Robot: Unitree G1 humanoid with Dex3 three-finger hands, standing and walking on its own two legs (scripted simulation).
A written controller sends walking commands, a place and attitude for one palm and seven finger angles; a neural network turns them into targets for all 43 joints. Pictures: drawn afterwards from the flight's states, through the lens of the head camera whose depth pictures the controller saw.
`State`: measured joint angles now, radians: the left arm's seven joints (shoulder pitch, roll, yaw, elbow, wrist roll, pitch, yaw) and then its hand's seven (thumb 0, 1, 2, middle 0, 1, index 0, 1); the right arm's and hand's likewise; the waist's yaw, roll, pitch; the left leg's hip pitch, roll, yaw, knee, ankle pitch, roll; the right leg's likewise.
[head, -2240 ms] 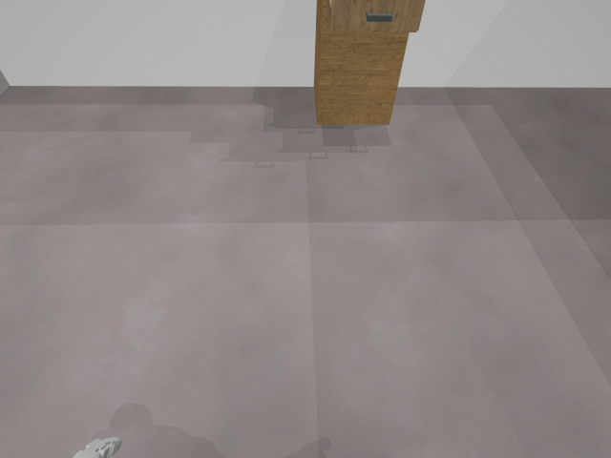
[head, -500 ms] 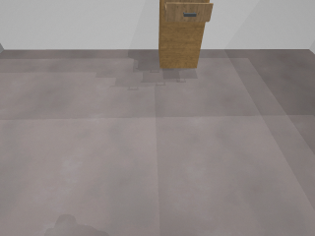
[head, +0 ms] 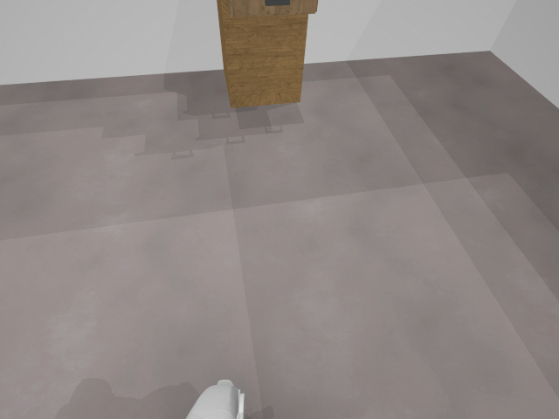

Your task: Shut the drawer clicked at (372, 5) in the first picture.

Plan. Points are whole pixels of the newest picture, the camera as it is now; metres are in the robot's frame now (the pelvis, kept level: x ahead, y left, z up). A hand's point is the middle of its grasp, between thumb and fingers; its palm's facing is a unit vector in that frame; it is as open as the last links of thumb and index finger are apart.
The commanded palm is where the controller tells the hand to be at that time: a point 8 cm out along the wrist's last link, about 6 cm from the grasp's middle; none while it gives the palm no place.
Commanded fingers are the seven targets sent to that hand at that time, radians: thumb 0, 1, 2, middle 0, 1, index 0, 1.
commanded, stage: walk to a spot facing it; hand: left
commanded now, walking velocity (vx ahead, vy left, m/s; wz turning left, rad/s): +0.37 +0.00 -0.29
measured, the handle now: out of the picture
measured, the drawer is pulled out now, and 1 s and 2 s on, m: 0.21 0.21 0.21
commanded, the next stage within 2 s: none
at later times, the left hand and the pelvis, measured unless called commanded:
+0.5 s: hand (191, 292) +0.34 +0.21 -0.15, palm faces -0.22 -0.96 -0.20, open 7.3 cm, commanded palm none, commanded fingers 0.00 0.90 0.90 -0.20 -0.30 -0.20 -0.30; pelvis +0.19 +0.05 +0.01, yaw -12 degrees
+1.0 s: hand (212, 258) +0.45 +0.19 -0.19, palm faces -0.17 -0.97 -0.18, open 7.2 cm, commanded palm none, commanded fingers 0.00 0.90 0.90 -0.20 -0.30 -0.20 -0.30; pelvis +0.42 +0.00 -0.01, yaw -14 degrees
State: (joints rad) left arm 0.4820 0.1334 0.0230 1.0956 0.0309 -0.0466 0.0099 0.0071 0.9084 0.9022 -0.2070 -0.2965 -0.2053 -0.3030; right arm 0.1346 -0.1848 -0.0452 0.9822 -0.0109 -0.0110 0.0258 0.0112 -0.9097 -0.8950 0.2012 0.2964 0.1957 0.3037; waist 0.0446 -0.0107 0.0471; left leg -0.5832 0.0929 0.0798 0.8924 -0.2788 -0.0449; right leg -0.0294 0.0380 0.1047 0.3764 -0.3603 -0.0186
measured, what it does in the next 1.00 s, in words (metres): walks ahead: left foot, then right foot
